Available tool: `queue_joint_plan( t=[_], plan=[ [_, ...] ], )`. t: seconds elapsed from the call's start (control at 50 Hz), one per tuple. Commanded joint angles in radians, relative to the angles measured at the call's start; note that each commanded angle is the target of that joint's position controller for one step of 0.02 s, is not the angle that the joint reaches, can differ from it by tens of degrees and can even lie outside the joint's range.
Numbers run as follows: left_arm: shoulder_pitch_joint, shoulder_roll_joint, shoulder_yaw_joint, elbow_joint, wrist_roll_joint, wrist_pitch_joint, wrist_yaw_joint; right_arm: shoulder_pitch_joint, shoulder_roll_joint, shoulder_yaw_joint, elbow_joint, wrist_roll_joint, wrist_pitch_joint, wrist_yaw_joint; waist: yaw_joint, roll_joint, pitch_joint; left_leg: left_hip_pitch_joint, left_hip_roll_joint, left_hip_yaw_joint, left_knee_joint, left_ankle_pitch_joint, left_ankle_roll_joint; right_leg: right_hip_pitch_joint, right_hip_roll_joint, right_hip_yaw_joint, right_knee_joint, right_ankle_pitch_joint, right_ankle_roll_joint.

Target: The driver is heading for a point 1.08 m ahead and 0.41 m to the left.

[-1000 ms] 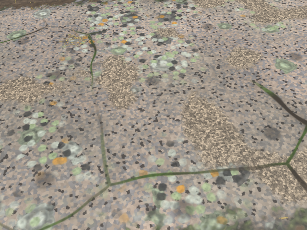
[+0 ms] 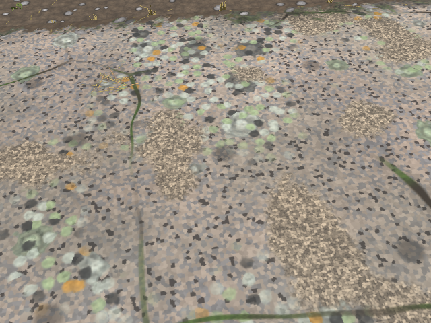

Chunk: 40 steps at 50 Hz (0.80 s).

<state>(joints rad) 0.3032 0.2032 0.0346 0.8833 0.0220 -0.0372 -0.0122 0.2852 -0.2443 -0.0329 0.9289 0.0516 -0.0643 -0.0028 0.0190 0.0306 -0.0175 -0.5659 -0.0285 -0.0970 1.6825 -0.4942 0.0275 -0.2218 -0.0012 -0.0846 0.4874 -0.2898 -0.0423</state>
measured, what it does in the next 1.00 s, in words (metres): climbs, turning left: left foot 0.17 m higher, then right foot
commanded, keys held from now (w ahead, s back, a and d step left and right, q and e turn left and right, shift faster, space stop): w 0.28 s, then w+q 0.72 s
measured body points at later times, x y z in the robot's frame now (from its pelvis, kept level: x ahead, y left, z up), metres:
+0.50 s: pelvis +0.23 +0.03 +0.15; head +0.21 +0.04 +0.60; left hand +0.40 +0.26 +0.06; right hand +0.23 -0.21 +0.01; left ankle +0.23 +0.09 -0.57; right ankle +0.23 -0.14 -0.38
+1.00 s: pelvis +0.50 -0.01 +0.17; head +0.52 +0.00 +0.62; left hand +0.51 +0.29 +0.07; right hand +0.68 -0.24 +0.06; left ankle +0.42 +0.12 -0.47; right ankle +0.53 -0.10 -0.57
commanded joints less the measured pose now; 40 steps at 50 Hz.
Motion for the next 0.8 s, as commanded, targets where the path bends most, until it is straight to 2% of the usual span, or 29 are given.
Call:
queue_joint_plan(
  t=[0.02,0.06,0.08,0.1,0.12,0.14,0.16,0.18,0.2,0.22,0.24,0.26,0.28,0.3,0.32,0.34,0.36,0.38,0.4,0.42,0.46,0.48,0.52,0.54,0.6,0.68,0.76,0.78,0.8],
  plan=[
    [0.215,-0.016,-0.021,0.116,0.0,0.018,-0.011,-0.102,0.131,0.048,-0.149,0.003,0.017,0.017,0.007,-0.155,0.136,-0.661,0.044,0.059,0.67,-0.035,0.04,0.165,-0.335,0.37,-0.302,0.04,-0.203],
    [0.249,-0.04,-0.043,0.166,0.002,0.028,0.0,-0.166,0.198,0.095,-0.234,0.011,0.024,0.024,-0.006,-0.14,0.191,-0.904,0.016,-0.004,0.903,-0.014,0.076,0.119,-0.355,0.337,-0.307,0.026,-0.169],
    [0.215,-0.045,-0.058,0.167,0.0,0.027,0.005,-0.201,0.195,0.11,-0.287,0.01,0.022,0.028,-0.037,-0.11,0.218,-0.953,0.025,-0.036,0.843,0.02,0.085,0.061,-0.341,0.279,-0.326,0.0,-0.132],
    [0.131,-0.042,-0.072,0.145,0.005,0.021,0.005,-0.24,0.181,0.131,-0.36,0.0,0.012,0.041,-0.091,-0.093,0.225,-0.855,0.051,-0.004,0.614,0.131,0.09,-0.119,-0.272,0.159,-0.355,0.0,-0.089],
    [0.057,-0.034,-0.081,0.123,0.009,0.017,0.006,-0.26,0.137,0.132,-0.391,-0.014,0.005,0.046,-0.115,-0.083,0.215,-0.694,0.054,0.046,0.371,0.227,0.075,-0.286,-0.197,0.05,-0.409,0.024,-0.074],
    [0.044,-0.003,-0.084,0.107,-0.002,0.002,0.02,-0.299,0.087,0.138,-0.419,-0.03,0.003,0.043,-0.12,-0.072,0.172,-0.439,0.057,0.159,0.132,0.284,0.034,-0.477,-0.158,-0.009,-0.515,0.099,-0.121],
    [0.104,0.039,-0.074,0.123,-0.016,-0.014,0.031,-0.326,0.091,0.146,-0.436,-0.048,0.002,0.035,-0.112,-0.086,0.097,-0.212,0.079,0.253,-0.003,0.312,0.015,-0.51,-0.153,-0.008,-0.59,0.165,-0.144],
    [0.153,0.076,-0.067,0.141,-0.052,-0.033,0.031,-0.331,0.084,0.142,-0.432,-0.057,-0.002,0.021,-0.103,-0.095,-0.011,0.014,0.079,0.322,-0.119,0.322,0.03,-0.418,-0.159,-0.004,-0.624,0.434,-0.161],
    [0.239,0.14,-0.051,0.169,-0.07,-0.04,0.032,-0.328,0.056,0.128,-0.434,-0.06,-0.008,0.006,-0.106,-0.123,-0.09,0.079,0.034,0.364,-0.186,0.254,0.046,-0.218,-0.172,-0.008,-0.534,0.912,-0.163],
    [0.295,0.204,-0.038,0.18,-0.066,-0.032,0.039,-0.299,0.032,0.115,-0.426,-0.055,-0.01,0.005,-0.125,-0.182,-0.133,0.031,-0.009,0.384,-0.27,0.083,0.062,0.03,-0.196,-0.016,-0.398,1.361,-0.154],
    [0.311,0.238,-0.028,0.182,-0.042,-0.011,0.05,-0.254,0.009,0.099,-0.41,-0.045,-0.007,0.018,-0.151,-0.281,-0.143,-0.036,-0.046,0.384,-0.37,-0.027,0.079,0.256,-0.234,0.018,-0.263,1.73,-0.143],
    [0.296,0.231,-0.024,0.193,-0.024,0.017,0.06,-0.18,-0.007,0.084,-0.393,-0.03,-0.003,0.033,-0.194,-0.359,-0.158,-0.065,-0.055,0.313,-0.529,-0.051,0.109,0.432,-0.279,0.042,-0.104,1.886,-0.135],
    [0.284,0.221,-0.015,0.183,-0.005,0.02,0.069,-0.075,-0.061,0.059,-0.358,-0.033,-0.001,0.046,-0.231,-0.365,-0.231,0.071,-0.031,0.144,-0.621,-0.009,0.155,0.431,-0.294,0.045,0.08,1.938,-0.152],
    [0.315,0.155,-0.023,0.135,0.018,-0.009,0.058,0.08,-0.184,0.017,-0.283,-0.063,0.001,0.066,-0.222,-0.044,-0.371,0.404,0.132,-0.279,-0.822,0.039,0.276,0.118,-0.179,0.085,0.368,1.635,-0.146],
    [0.254,0.041,-0.032,0.122,0.018,-0.041,0.007,0.22,-0.247,-0.006,-0.183,-0.069,0.033,0.043,-0.215,0.343,-0.4,0.6,0.288,-0.877,-1.392,-0.141,0.408,-0.229,0.104,0.186,0.781,0.192,-0.102],
    [0.187,0.035,-0.01,0.09,-0.004,-0.074,-0.046,0.179,-0.145,0.01,-0.145,-0.08,0.028,0.018,-0.17,0.204,-0.298,0.508,0.369,-1.081,-1.499,-0.256,0.383,-0.447,0.15,0.387,1.306,0.05,-0.091],
    [-0.008,-0.007,-0.019,-0.021,-0.024,-0.079,-0.066,0.075,-0.061,0.037,-0.123,-0.057,0.012,0.029,-0.103,0.074,-0.045,0.316,0.361,-0.901,-1.436,-0.233,0.31,-0.634,0.098,0.34,1.46,0.021,-0.12],
    [-0.139,-0.022,-0.038,-0.119,-0.029,-0.075,-0.06,0.034,0.045,0.064,-0.077,-0.062,-0.003,0.052,-0.057,-0.03,0.097,0.135,0.303,-0.631,-1.362,-0.136,0.247,-0.684,0.042,0.267,1.494,0.032,-0.155],
    [-0.093,-0.019,-0.042,-0.135,-0.027,-0.065,-0.049,-0.011,0.114,0.078,-0.043,-0.073,-0.011,0.064,0.021,-0.066,0.112,0.074,0.222,-0.407,-1.332,-0.028,0.176,-0.672,0.001,0.237,1.46,0.07,-0.169],
    [-0.017,-0.06,-0.068,-0.134,-0.026,-0.058,-0.04,-0.041,0.148,0.079,-0.021,-0.074,-0.011,0.077,0.074,-0.063,0.082,0.042,0.155,-0.215,-1.286,0.103,0.131,-0.637,-0.017,0.237,1.404,0.143,-0.166],
    [0.027,-0.03,-0.076,-0.133,-0.039,-0.049,-0.028,-0.035,0.127,0.073,-0.011,-0.071,-0.011,0.08,0.097,-0.032,0.075,0.088,0.117,-0.104,-1.329,0.23,0.139,-0.688,-0.047,0.192,1.289,0.142,-0.138],
    [0.007,-0.002,-0.078,-0.15,-0.027,-0.047,-0.019,-0.049,0.083,0.064,-0.024,-0.062,-0.015,0.073,0.106,-0.048,0.074,0.067,0.094,-0.065,-1.369,0.26,0.155,-0.653,-0.074,0.154,1.08,0.164,-0.101],
    [-0.122,0.044,-0.068,-0.205,0.013,-0.047,0.003,0.007,0.016,0.053,-0.023,-0.054,-0.04,0.058,0.061,-0.015,0.049,0.03,0.074,-0.052,-1.467,0.374,0.175,-0.551,-0.076,0.068,0.847,0.29,-0.039],
    [-0.165,0.053,-0.064,-0.217,0.014,-0.049,0.012,0.047,-0.015,0.043,-0.019,-0.052,-0.045,0.042,0.035,0.016,0.034,0.05,0.079,-0.056,-1.497,0.416,0.178,-0.513,-0.07,0.053,0.75,0.327,-0.011],
    [-0.297,0.053,-0.056,-0.237,-0.022,-0.06,0.023,0.181,-0.069,0.015,-0.008,-0.04,-0.051,0.004,-0.053,0.052,0.008,0.265,0.122,-0.103,-1.53,0.466,0.183,-0.492,-0.049,0.074,0.422,0.371,0.045],
    [-0.435,0.078,-0.034,-0.264,-0.053,-0.074,-0.002,0.239,-0.096,-0.008,-0.035,-0.027,-0.031,-0.01,-0.107,0.08,0.037,0.512,0.205,-0.215,-1.487,0.343,0.194,-0.506,-0.021,0.11,0.102,0.302,0.077],
    [-0.394,0.13,-0.004,-0.248,-0.058,-0.098,-0.012,0.205,-0.124,-0.029,-0.063,-0.026,0.0,-0.02,-0.071,0.119,0.046,0.508,0.224,-0.26,-1.397,0.396,0.165,-0.262,0.001,0.129,-0.079,0.244,0.063],
    [-0.312,0.162,0.014,-0.223,-0.051,-0.104,-0.006,0.192,-0.123,-0.032,-0.077,-0.031,0.004,-0.019,-0.037,0.12,0.005,0.503,0.193,-0.25,-1.318,0.509,0.148,-0.142,0.01,0.115,-0.11,0.206,0.041],
    [-0.177,0.203,0.033,-0.196,-0.039,-0.109,0.001,0.157,-0.103,-0.029,-0.103,-0.038,0.001,-0.013,0.026,0.109,-0.093,0.437,0.138,-0.213,-1.159,0.573,0.118,0.072,-0.045,0.152,-0.091,0.209,-0.002]
  ],
)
